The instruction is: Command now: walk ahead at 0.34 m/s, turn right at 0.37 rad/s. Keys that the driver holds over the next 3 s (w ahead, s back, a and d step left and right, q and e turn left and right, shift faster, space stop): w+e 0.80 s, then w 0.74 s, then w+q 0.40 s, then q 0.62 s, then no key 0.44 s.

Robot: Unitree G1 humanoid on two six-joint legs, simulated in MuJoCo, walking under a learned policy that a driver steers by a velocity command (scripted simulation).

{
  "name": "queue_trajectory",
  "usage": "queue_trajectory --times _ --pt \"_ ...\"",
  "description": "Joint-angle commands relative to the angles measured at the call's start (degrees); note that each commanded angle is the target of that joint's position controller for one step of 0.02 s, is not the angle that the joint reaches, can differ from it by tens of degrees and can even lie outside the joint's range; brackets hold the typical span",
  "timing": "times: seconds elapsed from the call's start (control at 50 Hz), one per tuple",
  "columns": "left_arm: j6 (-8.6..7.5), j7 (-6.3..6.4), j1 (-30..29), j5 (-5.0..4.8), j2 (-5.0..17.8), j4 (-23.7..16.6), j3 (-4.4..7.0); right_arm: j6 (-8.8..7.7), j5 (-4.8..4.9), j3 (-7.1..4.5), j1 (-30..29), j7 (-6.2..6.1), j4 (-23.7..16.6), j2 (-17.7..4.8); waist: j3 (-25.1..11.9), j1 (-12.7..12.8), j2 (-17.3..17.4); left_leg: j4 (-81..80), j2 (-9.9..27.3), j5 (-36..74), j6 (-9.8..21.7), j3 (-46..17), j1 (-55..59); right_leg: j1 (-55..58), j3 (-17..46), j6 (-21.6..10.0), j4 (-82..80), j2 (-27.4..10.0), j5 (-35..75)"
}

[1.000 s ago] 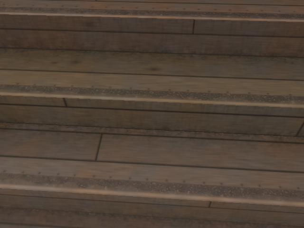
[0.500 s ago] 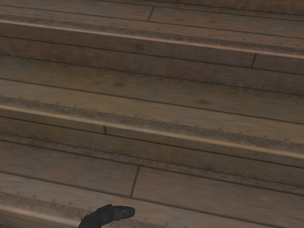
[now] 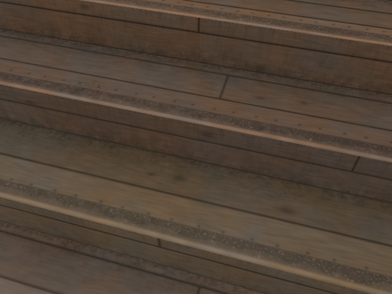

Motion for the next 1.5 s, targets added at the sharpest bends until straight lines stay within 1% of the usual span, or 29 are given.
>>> queue_trajectory --times 0.02,0.04,0.06,0.1,0.14,0.2,0.3,0.34,0.38,0.44,0.48,0.5,0.52,0.6,0.68,0.76,0.8,0.84,0.92,0.96,0.98,1.02,1.08,1.16,1.22,1.38,1.4,1.42,1.5 --pt "1.08 -1.30 5.0 1.58 3.2 0.1 1.33 -3.38 1.18 -3.43 10.0 -2.44 -0.9 -8.4 -4.4 -6.1 0.4 -17.6 2.9 8.8 5.6 -5.3 23.7 -3.4 12.2 -8.9 13.8 -7.4 13.3" --pt "-0.12 -2.44 6.7 1.12 -3.7 -2.8 -0.82 -4.44 1.21 -4.96 19.9 -3.69 0.6 -15.8 -11.6 -7.1 18.4 -18.3 20.3 28.2 25.5 -31.7 47.2 -31.7 4.8 -2.2 34.1 3.6 -4.0" --pt "-0.81 -2.96 1.1 0.59 0.8 -2.6 0.10 -4.13 -1.37 -4.45 24.2 -3.54 3.5 -11.5 -5.3 -12.3 16.4 -23.1 24.3 11.8 28.0 -47.3 46.6 -50.5 12.3 -1.3 64.0 4.5 -7.2" --pt "-0.06 -2.08 -2.8 -2.34 1.7 -1.5 0.06 -2.18 -3.34 -2.40 19.2 -0.73 8.3 -5.5 4.4 -8.2 3.8 -20.1 20.9 9.6 18.2 -28.2 33.0 -64.9 13.7 -6.4 96.2 3.4 4.7" --pt "1.63 -2.37 -5.1 -1.07 -0.7 -4.5 -0.81 -1.13 -2.03 1.33 19.3 1.16 11.5 3.6 3.4 -5.4 0.4 -20.4 16.0 13.5 12.3 -14.6 28.0 -64.8 13.3 -11.6 97.3 1.1 10.5" --pt "3.75 -3.19 -11.4 -1.46 -4.4 -8.3 -3.34 -0.97 -3.85 3.24 16.7 0.71 13.3 5.1 3.9 -2.9 0.3 -24.7 12.2 9.0 11.1 -5.0 20.8 -68.4 9.3 -14.5 98.6 -1.2 10.7" --pt "5.21 -3.93 -22.9 -1.04 -0.6 -12.9 -4.26 -3.00 -6.17 3.99 23.4 0.60 14.8 1.3 3.6 -5.5 1.3 -33.1 10.3 13.6 11.5 3.6 15.6 -63.0 -1.0 -11.3 78.7 -6.3 21.4" --pt "7.57 -2.72 -35.7 -1.28 0.6 -17.9 -4.16 -2.09 -2.11 3.73 19.7 2.68 13.4 -1.0 4.4 -5.5 2.4 -43.5 13.0 32.9 11.0 6.8 5.3 -41.0 -7.8 -9.0 54.1 -6.5 1.9" --pt "8.92 -4.13 -24.7 -1.50 -1.9 -15.1 -3.79 -4.59 -0.69 2.42 20.9 3.40 13.0 -10.3 2.3 0.0 7.2 -33.5 15.2 85.5 12.1 11.0 11.3 -30.1 -12.0 -6.1 55.1 -0.3 4.4" --pt "7.67 -2.85 -13.1 -0.93 0.8 -12.9 -1.57 -5.13 -0.34 0.04 22.0 3.81 13.8 -14.5 -1.9 2.1 12.7 -17.7 16.8 101.4 11.8 12.7 32.2 -23.1 -10.9 -5.6 32.5 6.6 -5.3" --pt "7.02 -0.03 8.2 -1.82 6.9 -5.0 0.71 -4.90 -4.14 0.62 20.5 5.25 10.4 -9.1 -14.2 6.4 3.4 6.1 8.8 76.8 8.5 5.9 3.4 12.4 14.7 -11.3 21.9 3.2 -1.4" --pt "7.45 0.33 19.3 0.86 11.5 0.5 2.03 -3.24 -3.20 0.99 15.9 7.45 9.8 -4.2 -12.5 9.0 -8.3 28.7 -2.4 18.0 6.2 0.9 -15.4 22.2 35.3 -15.5 0.7 -4.4 -6.0" --pt "6.40 0.77 21.5 2.74 14.1 0.8 4.02 -2.41 0.11 0.44 13.7 7.72 8.8 -3.4 -7.8 9.0 -7.5 55.9 -5.0 15.5 6.1 -12.3 -24.0 16.3 49.5 -15.0 -9.4 -9.5 -17.4" --pt "3.20 -0.64 0.3 1.71 -3.2 4.2 -1.57 -2.30 -1.20 2.41 2.6 3.41 2.2 2.2 0.9 -6.3 1.9 77.9 -4.3 17.4 11.2 -16.2 -38.2 -4.9 31.7 -11.9 -5.5 -5.4 -4.8" --pt "1.18 -1.15 4.9 3.37 -0.2 6.1 -1.90 -0.59 0.80 2.69 -0.6 2.29 -0.1 -0.3 2.9 -7.0 -6.6 90.2 -2.4 3.6 8.8 -5.6 -44.4 -9.5 21.2 -11.4 -9.8 -3.9 7.8" --pt "0.99 -1.37 18.2 7.19 0.2 11.6 -2.98 -1.68 0.13 4.46 -15.5 1.47 -8.0 0.6 2.3 -2.9 0.4 76.9 0.4 5.2 10.2 -3.8 -50.6 -5.1 22.4 -8.1 -10.2 -3.1 -1.3" --pt "0.32 -2.34 18.3 5.69 1.0 10.8 -3.00 -0.75 0.68 4.34 -22.4 0.18 -11.9 -0.8 5.2 -2.0 -3.6 65.6 4.0 6.2 6.1 -3.9 -45.1 -10.2 24.2 -8.8 -14.3 -4.7 4.7" --pt "-0.76 -3.26 9.9 0.03 3.0 3.3 -2.76 1.24 -0.72 5.03 -27.7 1.21 -14.2 1.8 6.4 -3.8 -6.5 47.3 1.0 -6.9 2.1 7.9 -18.0 -25.3 22.8 -12.6 -25.7 -8.0 17.3" --pt "-2.59 -3.99 14.8 -1.85 12.7 5.2 1.59 1.52 1.14 1.82 -13.2 2.93 -10.9 -5.5 -3.3 -7.8 -11.9 20.3 -7.9 -6.1 3.1 8.7 -10.2 13.4 16.3 -10.8 -7.5 -11.7 91.8" --pt "-1.68 -5.50 23.2 3.77 1.4 7.1 0.28 0.67 0.86 -0.15 14.8 1.94 -1.3 -9.9 -25.5 -10.7 12.0 1.3 8.0 4.0 20.7 -36.1 33.2 -15.9 16.4 -5.1 25.1 -0.7 49.3" --pt "-0.01 -5.99 14.5 0.83 1.9 7.9 1.70 0.77 -1.49 -1.03 20.8 0.99 -0.5 -12.1 -11.9 -17.2 17.7 -16.5 13.9 -24.5 21.5 -59.5 27.8 -34.2 22.1 -2.8 53.5 7.1 15.7" --pt "0.06 -3.71 5.6 -1.56 2.0 6.1 1.75 -1.78 0.11 -1.15 11.3 0.70 3.0 -9.1 3.8 -11.0 9.4 -14.9 12.8 -28.3 17.1 -46.9 12.0 -47.4 21.1 -5.7 75.1 4.2 23.7" --pt "1.33 -1.25 2.0 0.00 -0.9 2.6 -0.11 -1.69 0.62 2.29 2.8 0.45 8.2 6.5 0.4 -3.1 -3.3 -14.3 10.8 -6.2 10.2 -28.9 6.2 -48.8 21.4 -9.7 78.8 1.7 23.5" --pt "2.40 -1.91 -3.9 0.15 -1.5 -0.8 -1.71 -3.38 -1.34 1.68 1.7 1.56 9.5 4.8 2.8 -0.4 -2.8 -20.6 3.9 2.3 8.4 -6.1 0.8 -49.7 11.0 -9.8 70.7 -0.4 20.5" --pt "3.58 -3.21 -6.7 0.72 0.0 -0.9 -2.09 -3.24 -3.02 1.45 13.0 1.64 13.1 1.5 4.1 -4.2 5.4 -23.9 5.6 2.8 13.1 -9.3 5.7 -58.5 5.7 -7.8 89.9 0.0 15.7" --pt "6.54 -0.04 -30.8 0.10 -0.5 -15.1 -5.15 -3.66 -5.67 4.67 31.9 3.50 21.2 5.4 8.5 -9.5 2.3 -32.2 11.5 6.7 13.5 -8.8 25.4 -76.0 -0.3 -9.6 69.4 -8.5 21.7" --pt "7.96 -0.98 -36.5 1.63 -1.9 -17.5 -5.57 -3.62 -4.36 4.86 30.8 4.43 20.3 6.1 7.8 -9.0 3.6 -36.6 10.9 12.8 14.2 -4.2 16.4 -62.8 -6.7 -9.3 62.6 -9.4 21.9" --pt "6.09 1.02 -31.0 -1.06 -3.7 -20.0 -5.20 -5.08 7.64 2.27 28.2 -2.70 18.4 0.4 16.2 -6.9 2.1 -46.7 11.6 11.3 10.6 -7.2 11.5 -49.2 -8.0 -3.7 60.0 -9.6 1.8" --pt "4.76 2.66 -8.7 -3.37 -1.9 -14.6 -2.46 -5.91 5.27 0.19 28.6 -4.06 17.2 -8.2 0.7 2.3 10.3 -20.2 12.4 93.5 8.5 3.1 25.8 -9.4 -15.3 -6.2 35.7 3.5 -7.7"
